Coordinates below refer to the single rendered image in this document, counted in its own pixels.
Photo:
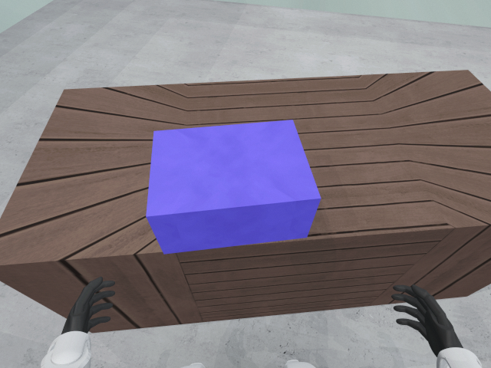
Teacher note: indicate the right robot forearm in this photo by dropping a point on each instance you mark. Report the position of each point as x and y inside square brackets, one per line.
[456, 357]

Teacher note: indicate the robot right hand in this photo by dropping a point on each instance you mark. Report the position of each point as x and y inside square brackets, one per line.
[433, 323]

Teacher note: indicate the pedestal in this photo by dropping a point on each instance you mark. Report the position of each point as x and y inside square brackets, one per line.
[402, 163]

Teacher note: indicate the robot left hand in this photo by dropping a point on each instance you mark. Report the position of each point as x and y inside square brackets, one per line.
[79, 318]

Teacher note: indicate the left robot forearm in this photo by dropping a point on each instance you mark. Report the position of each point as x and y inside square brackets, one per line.
[69, 350]

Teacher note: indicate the carton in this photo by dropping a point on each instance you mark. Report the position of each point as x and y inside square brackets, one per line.
[223, 186]

